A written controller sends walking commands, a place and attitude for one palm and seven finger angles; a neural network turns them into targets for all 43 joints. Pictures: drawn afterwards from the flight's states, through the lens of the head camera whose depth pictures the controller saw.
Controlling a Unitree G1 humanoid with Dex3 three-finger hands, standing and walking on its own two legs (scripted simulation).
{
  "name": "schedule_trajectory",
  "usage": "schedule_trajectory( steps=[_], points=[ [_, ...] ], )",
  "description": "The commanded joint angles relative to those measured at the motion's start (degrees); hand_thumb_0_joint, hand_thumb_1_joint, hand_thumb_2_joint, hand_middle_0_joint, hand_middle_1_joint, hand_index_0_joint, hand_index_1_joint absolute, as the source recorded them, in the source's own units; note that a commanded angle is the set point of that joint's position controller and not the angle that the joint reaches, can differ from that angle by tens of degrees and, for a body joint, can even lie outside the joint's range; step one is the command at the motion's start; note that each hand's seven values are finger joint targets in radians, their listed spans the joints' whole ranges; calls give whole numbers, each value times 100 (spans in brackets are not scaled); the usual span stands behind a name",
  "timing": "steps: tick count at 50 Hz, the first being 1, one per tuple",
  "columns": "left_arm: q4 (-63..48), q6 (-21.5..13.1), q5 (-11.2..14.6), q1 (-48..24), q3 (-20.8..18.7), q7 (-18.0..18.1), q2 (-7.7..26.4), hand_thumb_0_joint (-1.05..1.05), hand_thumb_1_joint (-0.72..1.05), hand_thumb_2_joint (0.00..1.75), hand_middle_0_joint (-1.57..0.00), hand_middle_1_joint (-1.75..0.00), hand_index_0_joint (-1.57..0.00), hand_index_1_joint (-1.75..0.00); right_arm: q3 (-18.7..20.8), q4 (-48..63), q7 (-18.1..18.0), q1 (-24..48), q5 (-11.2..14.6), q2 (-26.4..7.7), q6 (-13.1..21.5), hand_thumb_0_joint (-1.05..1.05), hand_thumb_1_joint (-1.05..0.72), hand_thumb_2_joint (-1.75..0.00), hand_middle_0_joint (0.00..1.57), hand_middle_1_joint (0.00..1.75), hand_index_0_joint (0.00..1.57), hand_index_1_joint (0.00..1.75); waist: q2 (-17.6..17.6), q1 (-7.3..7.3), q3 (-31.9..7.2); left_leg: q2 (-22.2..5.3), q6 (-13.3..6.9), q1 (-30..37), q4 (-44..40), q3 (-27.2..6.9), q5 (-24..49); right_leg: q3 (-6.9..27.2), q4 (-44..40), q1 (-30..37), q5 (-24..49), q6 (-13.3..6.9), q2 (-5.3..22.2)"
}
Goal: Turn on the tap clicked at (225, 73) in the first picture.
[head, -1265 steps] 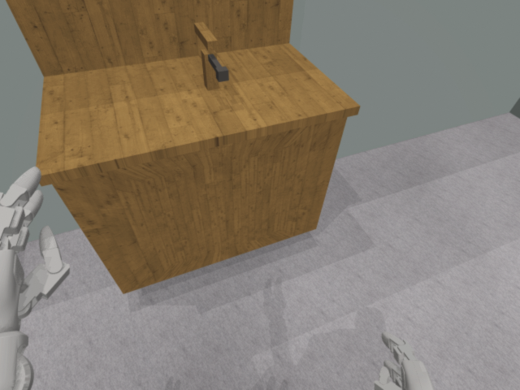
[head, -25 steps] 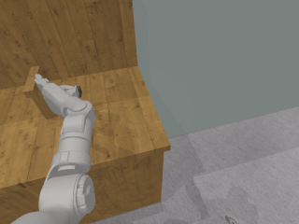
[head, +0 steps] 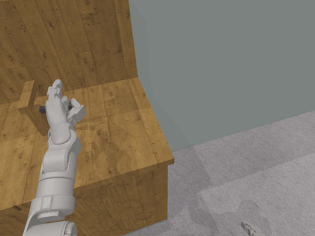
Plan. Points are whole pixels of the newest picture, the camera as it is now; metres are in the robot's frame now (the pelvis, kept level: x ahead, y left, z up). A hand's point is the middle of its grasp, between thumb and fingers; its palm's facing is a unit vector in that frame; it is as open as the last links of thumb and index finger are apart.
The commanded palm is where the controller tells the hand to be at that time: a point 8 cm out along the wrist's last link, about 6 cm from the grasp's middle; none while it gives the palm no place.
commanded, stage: draw the hand back beside the body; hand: left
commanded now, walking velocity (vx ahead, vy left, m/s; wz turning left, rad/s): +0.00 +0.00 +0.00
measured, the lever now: (74, 106) +0.48 +0.30 +0.08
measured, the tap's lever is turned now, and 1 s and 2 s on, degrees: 80 80 80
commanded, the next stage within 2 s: step back with the hand held close in 1.26 s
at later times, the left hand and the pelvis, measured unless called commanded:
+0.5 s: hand (49, 147) +0.26 +0.24 +0.15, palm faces +0.33 -0.91 -0.23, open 7.6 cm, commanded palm +0.22 +0.29 +0.17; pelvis -0.02 +0.02 +0.01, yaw +1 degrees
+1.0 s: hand (16, 183) +0.18 +0.27 +0.16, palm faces +0.40 -0.85 -0.33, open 7.4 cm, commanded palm +0.13 +0.31 +0.17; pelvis -0.02 +0.03 +0.01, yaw +1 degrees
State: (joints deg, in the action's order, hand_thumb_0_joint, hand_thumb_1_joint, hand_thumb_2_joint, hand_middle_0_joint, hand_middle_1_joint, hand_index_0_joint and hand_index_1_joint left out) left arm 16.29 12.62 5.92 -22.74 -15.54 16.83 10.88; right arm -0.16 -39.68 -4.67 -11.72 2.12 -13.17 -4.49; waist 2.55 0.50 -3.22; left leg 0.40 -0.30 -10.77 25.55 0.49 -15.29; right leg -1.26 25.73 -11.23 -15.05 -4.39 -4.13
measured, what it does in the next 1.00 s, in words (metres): stands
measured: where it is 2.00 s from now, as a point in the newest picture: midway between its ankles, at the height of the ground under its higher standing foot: outside the picture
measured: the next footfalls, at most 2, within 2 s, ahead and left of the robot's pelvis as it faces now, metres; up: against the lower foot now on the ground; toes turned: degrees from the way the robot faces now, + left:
none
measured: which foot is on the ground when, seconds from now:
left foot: down 0.00-1.00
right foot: down 0.00-1.00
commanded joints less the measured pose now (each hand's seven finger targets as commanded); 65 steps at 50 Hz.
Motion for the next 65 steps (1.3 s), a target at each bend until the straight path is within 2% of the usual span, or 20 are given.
schedule_trajectory(
  steps=[1,5,9,11,14,18,22,25,27,28,31,35,38,41,45,49,51,55,59,65],
  points=[
    [-1592,-1002,-68,-251,-729,-579,2419,0,90,90,-16,-19,-16,-19,176,936,110,634,-20,-619,409,0,-90,-90,20,30,20,30,-180,-309,-942,-6,-193,61,-339,-9,1518,364,-327,1461,3080,493,606],
    [-2773,-1681,-61,-722,-127,-821,2107,0,90,90,-17,-20,-17,-20,240,1063,163,826,-22,-672,733,0,-90,-90,20,30,20,30,226,-113,-714,1,-221,710,-445,17,1501,337,-671,994,2273,387,455],
    [-2512,-1932,-90,-579,304,-842,1752,0,90,90,-17,-21,-17,-21,247,968,151,827,-28,-707,929,0,-90,-90,20,30,20,30,-134,-5,-385,4,-255,890,-545,-57,1029,304,-895,552,1313,350,369],
    [-2388,-2019,-105,-572,540,-861,1553,0,90,90,-17,-22,-17,-22,213,904,138,842,-18,-694,952,0,-90,-90,20,30,20,30,-20,45,-180,16,-253,924,-627,-101,677,292,-1003,367,813,326,370],
    [-2323,-2113,-89,-28,326,-886,1684,0,90,90,-18,-22,-18,-22,202,909,134,903,-34,-709,916,0,-90,-90,20,30,20,30,-357,-72,-308,34,-253,824,-694,-156,700,248,-1009,628,820,309,377],
    [-2659,-2222,-81,572,-8,-931,1890,0,90,90,-18,-24,-18,-24,167,988,159,978,-68,-650,862,0,-90,-90,20,30,20,30,19,-202,-440,8,-199,866,-791,-186,952,213,-995,934,1063,249,377],
    [-3074,-2246,-51,1146,-257,-996,1980,0,90,90,-18,-25,-18,-25,162,1096,196,983,-92,-612,825,0,-90,-90,20,30,20,30,12,-283,-410,-48,-144,810,-839,-225,1247,161,-961,1118,1330,213,355],
    [-3403,-2232,-72,1532,-308,-1029,1971,0,90,90,-19,-26,-19,-26,173,1124,226,984,-113,-590,818,0,-90,-90,20,30,20,30,244,-296,-316,-72,-104,855,-825,-240,1420,148,-982,1092,1395,193,337],
    [-3601,-2241,-81,1697,-109,-1059,1754,0,90,90,-19,-26,-19,-26,160,1177,253,978,-113,-572,848,0,-90,-90,20,30,20,30,259,-272,-185,-105,-81,851,-846,-272,1347,132,-975,981,1278,183,337],
    [-3645,-2237,-73,1909,-160,-1048,1775,0,90,90,-19,-27,-19,-27,177,1199,249,959,-133,-581,868,0,-90,-90,20,30,20,30,39,-287,-216,-112,-105,847,-812,-266,1406,122,-953,1004,1348,197,343],
    [-3791,-2231,-72,2260,-153,-1064,1710,0,90,90,-19,-28,-19,-28,196,1184,251,967,-128,-589,874,0,-90,-90,20,30,20,30,-73,-261,-101,-126,-104,806,-810,-260,1319,118,-977,925,1226,212,356],
    [-4201,-2288,-107,2544,-184,-1046,1735,0,90,90,-20,-29,-20,-29,214,1157,248,978,-139,-599,936,0,-90,-90,20,30,20,30,190,-271,-45,-117,-80,857,-780,-317,1298,116,-986,830,1139,197,346],
    [-4509,-2347,-121,2881,-236,-1016,1741,0,90,90,-20,-30,-20,-30,236,1178,248,965,-150,-607,1005,0,-90,-90,20,30,20,30,92,-300,-149,-134,-73,856,-747,-346,1306,94,-925,878,1129,197,354],
    [-4549,-2356,-108,3332,-349,-1001,1752,0,90,90,-20,-30,-20,-30,240,1161,249,950,-151,-598,1027,0,-90,-90,20,30,20,30,-32,-310,35,-151,-64,706,-759,-374,1188,80,-918,827,1017,198,360],
    [-4897,-2385,-113,3777,-502,-999,1835,0,90,90,-20,-30,-20,-30,255,1191,255,925,-153,-601,1071,0,-90,-90,20,30,20,30,226,-338,55,-128,-59,616,-678,-368,1196,104,-901,824,1044,184,379],
    [-5061,-2389,-83,4384,-557,-998,1769,0,90,90,-20,-30,-20,-30,268,1255,248,914,-156,-574,1103,0,-90,-90,20,30,20,30,25,-370,81,-145,-95,565,-579,-317,1235,96,-858,766,1133,207,401],
    [-5157,-2393,-112,4145,-474,-988,1739,0,90,90,-20,-30,-20,-30,272,1229,229,898,-147,-579,1121,0,-90,-90,20,30,20,30,163,-300,133,-142,-90,578,-552,-330,1194,122,-845,663,1090,203,404],
    [-5012,-2380,-126,3868,-470,-951,1776,0,90,90,-20,-30,-20,-30,257,1199,173,929,-140,-587,1156,0,-90,-90,20,30,20,30,61,-275,280,-120,-116,567,-571,-388,832,104,-881,485,755,211,398],
    [-4926,-2375,-97,4048,-501,-934,1775,0,90,90,-20,-30,-20,-30,247,1216,146,946,-159,-565,1186,0,-90,-90,20,30,20,30,-106,-340,111,-86,-158,586,-505,-347,905,124,-840,593,857,224,430],
    [-5020,-2381,-95,4069,-548,-949,1833,0,90,90,-20,-30,-20,-30,231,1215,169,952,-156,-573,1178,0,-90,-90,20,30,20,30,111,-345,141,-84,-138,536,-484,-340,1025,130,-834,640,1004,203,446]
  ],
)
